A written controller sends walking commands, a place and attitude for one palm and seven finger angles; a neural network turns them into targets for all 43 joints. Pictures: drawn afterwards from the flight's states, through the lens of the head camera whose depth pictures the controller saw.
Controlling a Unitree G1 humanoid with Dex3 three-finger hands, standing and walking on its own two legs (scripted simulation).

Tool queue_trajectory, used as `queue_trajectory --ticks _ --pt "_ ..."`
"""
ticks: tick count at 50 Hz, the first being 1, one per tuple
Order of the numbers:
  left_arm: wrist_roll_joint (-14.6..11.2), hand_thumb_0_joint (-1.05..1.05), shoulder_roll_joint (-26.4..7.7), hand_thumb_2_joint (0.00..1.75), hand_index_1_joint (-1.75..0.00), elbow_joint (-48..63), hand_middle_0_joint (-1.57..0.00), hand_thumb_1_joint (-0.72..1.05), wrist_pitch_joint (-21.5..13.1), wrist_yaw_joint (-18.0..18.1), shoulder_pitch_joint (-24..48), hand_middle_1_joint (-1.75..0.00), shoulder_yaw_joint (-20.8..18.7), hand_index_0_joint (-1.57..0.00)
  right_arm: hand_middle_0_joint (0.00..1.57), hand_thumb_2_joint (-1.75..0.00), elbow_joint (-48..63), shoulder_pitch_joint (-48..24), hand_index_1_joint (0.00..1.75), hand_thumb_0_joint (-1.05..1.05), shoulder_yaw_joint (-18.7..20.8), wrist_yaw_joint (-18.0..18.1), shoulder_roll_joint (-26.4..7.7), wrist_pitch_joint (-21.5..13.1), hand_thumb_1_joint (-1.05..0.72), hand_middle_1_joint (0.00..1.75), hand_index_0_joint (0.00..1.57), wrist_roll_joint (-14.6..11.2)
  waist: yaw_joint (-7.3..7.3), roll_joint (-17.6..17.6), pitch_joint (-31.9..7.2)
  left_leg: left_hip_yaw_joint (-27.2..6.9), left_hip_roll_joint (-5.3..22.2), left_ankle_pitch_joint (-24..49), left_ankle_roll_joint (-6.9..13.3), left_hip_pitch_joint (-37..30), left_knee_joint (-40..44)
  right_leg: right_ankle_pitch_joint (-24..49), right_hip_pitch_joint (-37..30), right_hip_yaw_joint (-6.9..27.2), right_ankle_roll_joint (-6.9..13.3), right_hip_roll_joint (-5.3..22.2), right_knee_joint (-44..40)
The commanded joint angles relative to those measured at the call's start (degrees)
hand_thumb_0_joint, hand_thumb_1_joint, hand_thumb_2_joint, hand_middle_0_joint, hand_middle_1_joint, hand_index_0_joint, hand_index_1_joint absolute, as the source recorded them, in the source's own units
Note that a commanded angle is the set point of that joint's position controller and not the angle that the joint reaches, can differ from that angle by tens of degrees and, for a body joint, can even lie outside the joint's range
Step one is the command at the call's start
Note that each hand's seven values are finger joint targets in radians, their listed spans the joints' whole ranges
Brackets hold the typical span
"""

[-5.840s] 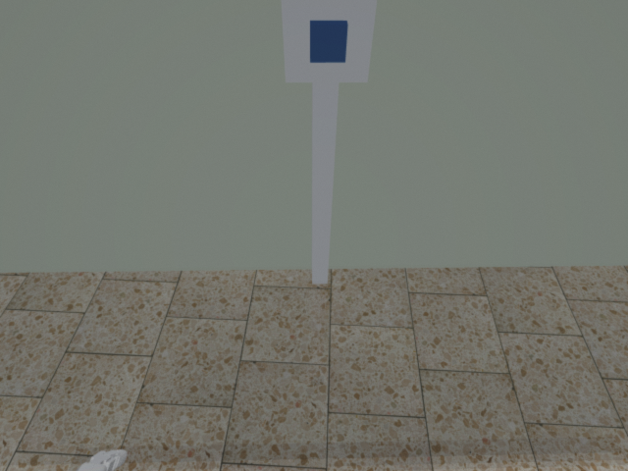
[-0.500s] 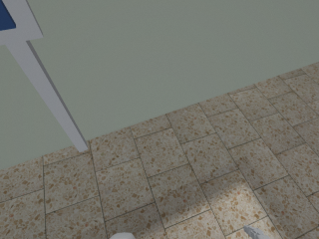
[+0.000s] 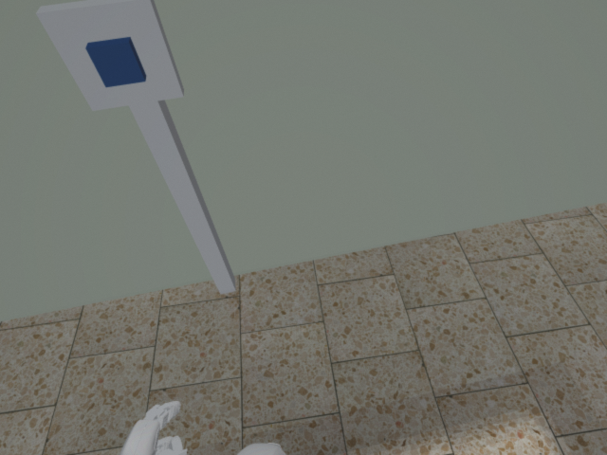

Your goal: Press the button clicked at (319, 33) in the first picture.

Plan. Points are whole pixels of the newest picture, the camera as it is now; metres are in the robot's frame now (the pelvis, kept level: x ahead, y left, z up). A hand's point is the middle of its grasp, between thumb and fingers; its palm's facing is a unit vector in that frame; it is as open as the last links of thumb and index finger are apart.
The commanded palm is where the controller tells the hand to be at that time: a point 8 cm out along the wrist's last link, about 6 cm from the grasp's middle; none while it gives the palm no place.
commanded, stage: turn to face it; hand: left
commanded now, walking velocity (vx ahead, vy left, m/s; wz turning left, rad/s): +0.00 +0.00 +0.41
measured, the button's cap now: (117, 61) +0.72 +0.35 +0.16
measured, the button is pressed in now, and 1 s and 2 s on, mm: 0 0 0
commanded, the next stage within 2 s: take the last steps up to it in 0.26 s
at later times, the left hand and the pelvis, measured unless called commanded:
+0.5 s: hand out of the picture -0.03 +0.26 -0.17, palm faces +0.24 -0.95 -0.22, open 7.4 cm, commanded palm none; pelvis +0.00 +0.06 +0.01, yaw +10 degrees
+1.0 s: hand out of the picture +0.03 +0.20 -0.15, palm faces +0.30 -0.93 -0.20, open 7.3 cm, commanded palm none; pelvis +0.09 +0.03 +0.01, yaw +14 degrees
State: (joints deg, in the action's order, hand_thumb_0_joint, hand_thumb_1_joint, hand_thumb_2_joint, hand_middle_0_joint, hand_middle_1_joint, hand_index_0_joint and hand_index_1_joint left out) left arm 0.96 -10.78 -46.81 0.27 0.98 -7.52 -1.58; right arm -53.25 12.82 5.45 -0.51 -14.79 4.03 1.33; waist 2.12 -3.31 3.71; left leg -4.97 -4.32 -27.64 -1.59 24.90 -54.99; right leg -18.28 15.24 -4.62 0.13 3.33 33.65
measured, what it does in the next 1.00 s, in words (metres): steps on the spot: left foot, then right foot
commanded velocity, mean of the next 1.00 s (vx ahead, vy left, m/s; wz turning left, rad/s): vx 0.20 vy -0.02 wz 0.14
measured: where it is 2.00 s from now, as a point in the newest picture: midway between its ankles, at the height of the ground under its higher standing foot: (279, 446)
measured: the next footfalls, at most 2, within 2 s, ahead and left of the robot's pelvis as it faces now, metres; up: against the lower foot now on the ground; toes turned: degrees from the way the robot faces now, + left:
left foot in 0.32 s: +0.03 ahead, +0.15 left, +0.00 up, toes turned +13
right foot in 0.80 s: +0.12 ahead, -0.06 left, +0.00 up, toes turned +7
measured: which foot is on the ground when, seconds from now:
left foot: up 0.00-0.30, down 0.32-0.80, up 0.82-1.00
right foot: down 0.00-0.32, up 0.34-0.78, down 0.80-1.00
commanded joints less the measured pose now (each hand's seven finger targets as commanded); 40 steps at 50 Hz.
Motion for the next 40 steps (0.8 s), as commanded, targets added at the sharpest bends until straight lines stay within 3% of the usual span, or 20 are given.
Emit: queue_trajectory --ticks 1,6,10,11,13,14,15,16,17,18,20,22,24,26,29,33,36,38,39,40 --pt "0.2 0.0 -10.4 0.9 -0.3 2.8 -0.2 0.9 -1.0 1.0 -0.8 -0.3 -2.8 -0.2 0.2 -0.9 4.1 -0.9 0.3 0.0 0.9 -1.0 -4.3 -1.0 -0.9 0.3 0.2 0.0 -0.85 13.6 -2.1 2.3 5.0 4.7 -1.9 8.3 -16.2 21.9 -5.8 7.4 5.8 15.0 -14.3" --pt "0.6 0.0 -11.8 0.9 -0.3 0.0 -0.2 0.9 -0.9 1.1 -6.3 -0.3 -3.2 -0.2 0.2 -0.9 3.7 -4.2 0.3 0.0 -0.1 -1.0 -3.0 -0.7 -0.9 0.3 0.2 -0.3 -3.08 14.4 -2.6 6.2 5.7 3.0 -2.8 5.1 -5.0 27.6 -8.9 3.0 6.4 15.5 -13.2" --pt "1.0 0.0 -13.7 0.9 -0.3 -2.2 -0.2 0.9 -0.5 0.9 -8.8 -0.3 -3.9 -0.2 0.2 -0.9 4.0 -6.7 0.3 0.0 -1.1 -0.9 -2.0 -1.5 -0.9 0.3 0.2 -0.8 -4.69 16.8 -4.0 9.3 5.1 1.3 -1.8 -0.7 8.4 32.5 -10.0 2.2 6.9 16.3 -10.1" --pt "1.0 0.0 -14.1 0.9 -0.3 -2.7 -0.2 0.9 -0.4 0.9 -9.0 -0.3 -4.1 -0.2 0.2 -0.9 3.8 -6.0 0.3 0.0 -1.3 -0.8 -1.9 -1.7 -0.9 0.3 0.2 -0.9 -4.49 17.2 -4.6 10.1 4.7 2.2 -1.4 -2.5 11.6 33.7 -10.2 1.6 6.5 16.2 -9.0" --pt "0.7 0.0 -13.8 0.9 -0.3 -3.6 -0.2 0.9 -0.1 0.8 -8.1 -0.3 -4.1 -0.2 0.2 -0.9 2.7 -3.0 0.3 0.0 -1.4 -0.5 -2.4 -2.2 -0.9 0.3 0.2 -0.8 -2.58 15.4 -5.5 11.1 4.3 9.3 -0.9 -9.4 21.6 30.4 -7.7 -0.5 3.9 15.2 -5.1" --pt "0.1 0.0 -13.2 0.9 -0.3 -3.6 -0.2 0.9 0.2 0.7 -7.8 -0.3 -4.1 -0.2 0.2 -0.9 2.1 -0.3 0.3 0.0 -1.1 -0.5 -3.8 -2.7 -0.9 0.3 0.2 -0.6 -1.0 12.0 -6.7 10.3 5.5 17.1 -0.2 -16.2 29.8 26.0 -3.8 -2.2 1.5 14.0 -0.3" --pt "-0.3 0.0 -10.4 0.9 -0.3 -2.8 -0.2 0.9 0.6 0.5 -9.4 -0.3 -3.7 -0.2 0.2 -0.9 1.9 2.0 0.3 0.0 -0.1 -0.3 -9.1 -3.5 -0.9 0.3 0.2 -0.2 -0.13 -1.8 -10.0 -2.0 15.7 30.6 3.6 -25.7 33.3 11.4 5.8 -5.3 -2.2 9.0 10.4" --pt "-0.4 0.0 -6.5 0.9 -0.3 -1.1 -0.2 0.9 0.8 0.3 -8.9 -0.3 -2.4 -0.2 0.2 -0.9 1.7 4.4 0.3 0.0 0.8 0.0 -13.5 -3.4 -0.9 0.3 0.2 -0.3 0.71 -15.0 -9.8 -14.6 27.7 51.2 11.0 -27.2 34.5 -19.0 15.1 -4.0 -4.9 3.7 20.3" --pt "-0.1 0.0 -7.5 0.9 -0.3 -1.5 -0.2 0.9 1.5 0.9 -5.2 -0.3 -2.2 -0.2 0.2 -0.9 0.2 5.9 0.3 0.0 0.8 0.9 -12.9 -3.4 -0.9 0.3 0.2 -0.2 2.53 -11.2 -10.1 -13.6 27.6 49.3 13.4 -23.2 34.6 -19.7 13.1 1.4 -4.1 3.5 26.4" --pt "-0.3 0.0 -7.2 0.9 -0.3 -2.4 -0.2 0.9 1.6 0.9 -4.4 -0.3 -2.2 -0.2 0.2 -0.9 0.5 3.7 0.3 0.0 0.4 1.6 -12.1 -3.4 -0.9 0.3 0.2 -0.1 1.21 -11.2 -9.0 -12.6 25.7 45.3 13.6 -21.2 34.4 -17.2 14.4 3.4 -3.8 3.5 29.4" --pt "0.0 0.0 -7.2 0.9 -0.3 -5.3 -0.2 0.9 1.2 -0.2 -5.9 -0.3 -2.4 -0.2 0.2 -0.9 1.0 -1.1 0.3 0.0 -1.2 1.8 -7.7 -3.9 -0.9 0.3 0.2 0.1 -0.86 -6.7 -6.0 -7.3 20.7 33.3 11.3 -18.3 36.4 -9.4 13.4 3.3 -3.6 3.6 30.1" --pt "0.4 0.0 -6.4 0.9 -0.3 -7.3 -0.2 0.9 0.9 -0.9 -7.7 -0.3 -2.0 -0.2 0.2 -0.9 0.6 -0.5 0.3 0.0 -1.7 1.8 -6.3 -4.7 -0.9 0.3 0.2 -0.1 -1.04 -5.9 -4.8 -5.5 18.7 25.2 10.4 -18.3 39.4 -5.9 13.2 2.2 -3.6 3.0 28.8" --pt "0.7 0.0 -6.0 0.9 -0.3 -8.2 -0.2 0.9 0.5 -1.3 -7.9 -0.3 -1.7 -0.2 0.2 -0.9 -0.5 1.5 0.3 0.0 -1.8 1.8 -5.6 -5.3 -0.9 0.3 0.2 -0.2 -0.67 -4.2 -3.6 -6.0 18.2 17.0 10.6 -18.1 41.9 -4.5 13.2 1.9 -3.3 2.6 26.1" --pt "0.8 0.0 -5.3 0.9 -0.3 -8.3 -0.2 0.9 0.2 -1.4 -6.9 -0.3 -1.3 -0.2 0.2 -0.9 -1.7 4.0 0.3 0.0 -1.8 1.9 -4.9 -5.7 -0.9 0.3 0.2 -0.2 -0.03 -3.2 -2.1 -7.9 18.8 13.5 11.5 -19.0 43.3 -4.4 14.2 1.8 -3.2 2.4 22.7" --pt "0.8 0.0 -4.3 0.9 -0.3 -8.1 -0.2 0.9 -0.3 -1.7 -5.3 -0.3 -1.0 -0.2 0.2 -0.9 -3.5 6.6 0.3 0.0 -1.6 2.0 -4.7 -6.0 -0.9 0.3 0.2 0.0 0.6 -3.1 -0.9 -9.1 19.3 9.7 12.2 -19.9 44.4 -4.7 14.4 1.7 -2.9 2.3 17.1" --pt "0.7 0.0 -3.6 0.9 -0.3 -7.8 -0.2 0.9 -0.5 -1.9 -3.6 -0.3 -1.0 -0.2 0.2 -0.9 -4.6 6.6 0.3 0.0 -1.1 1.9 -4.8 -5.9 -0.9 0.3 0.2 0.3 0.34 -4.3 1.8 -10.3 19.4 1.7 12.1 -15.2 45.8 -5.2 10.1 1.0 -2.3 1.9 9.0" --pt "0.6 0.0 -2.4 0.9 -0.3 -9.1 -0.2 0.9 -1.1 -2.0 -6.7 -0.3 -1.3 -0.2 0.2 -0.9 -5.5 5.8 0.3 0.0 -1.1 1.8 -4.6 -5.8 -0.9 0.3 0.2 0.4 -1.47 -3.5 1.6 -8.5 18.2 0.7 10.9 -10.8 43.4 -2.3 2.0 -0.4 -1.9 0.1 1.4" --pt "0.6 0.0 -3.3 0.9 -0.3 -11.8 -0.2 0.9 -1.8 -1.7 -12.6 -0.3 -1.7 -0.2 0.2 -0.9 -6.2 5.5 0.3 0.0 -1.5 1.7 -3.2 -5.8 -0.9 0.3 0.2 0.0 -4.35 1.3 0.5 -5.0 14.3 -0.7 7.9 -4.5 35.9 2.9 -10.3 -0.5 -1.6 -0.7 -8.4" --pt "0.9 0.0 -5.5 0.9 -0.3 -13.2 -0.2 0.9 -2.4 -1.3 -16.5 -0.3 -2.3 -0.2 0.2 -0.9 -6.1 5.6 0.3 0.0 -2.0 1.6 -0.7 -6.1 -0.9 0.3 0.2 -0.2 -6.19 6.7 0.2 -0.9 10.4 -2.0 5.8 3.2 27.3 -3.9 -18.0 6.1 -0.1 4.2 -12.7" --pt "1.1 0.0 -9.5 0.9 -0.3 -14.3 -0.2 0.9 -2.6 -0.7 -21.4 -0.3 -3.3 -0.2 0.2 -0.9 -4.6 4.5 0.3 0.0 -2.8 1.3 2.6 -6.4 -0.9 0.3 0.2 -0.6 -8.26 18.9 0.3 7.6 3.8 -3.2 3.3 12.5 12.5 -15.4 -22.0 22.8 4.8 16.0 -21.7"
